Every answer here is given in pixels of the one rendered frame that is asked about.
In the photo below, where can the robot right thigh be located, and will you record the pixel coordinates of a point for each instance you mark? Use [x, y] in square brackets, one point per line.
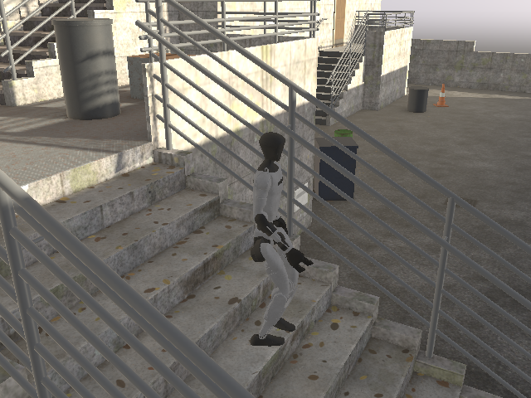
[274, 266]

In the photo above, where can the left robot hand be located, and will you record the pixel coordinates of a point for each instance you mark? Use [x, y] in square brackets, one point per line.
[280, 223]

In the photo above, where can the robot right forearm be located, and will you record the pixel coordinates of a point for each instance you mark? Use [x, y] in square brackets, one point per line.
[262, 223]

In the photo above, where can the robot right shin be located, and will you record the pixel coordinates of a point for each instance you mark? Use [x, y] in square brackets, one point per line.
[273, 313]

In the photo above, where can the right robot hand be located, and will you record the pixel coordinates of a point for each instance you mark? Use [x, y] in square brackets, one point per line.
[294, 257]

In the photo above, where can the robot right upper arm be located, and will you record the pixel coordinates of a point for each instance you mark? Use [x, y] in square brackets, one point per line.
[262, 186]

